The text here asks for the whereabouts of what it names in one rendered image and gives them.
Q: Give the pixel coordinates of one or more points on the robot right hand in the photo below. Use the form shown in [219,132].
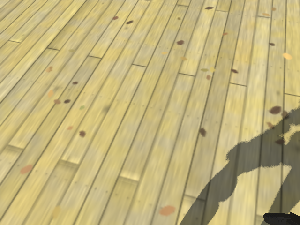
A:
[281,219]

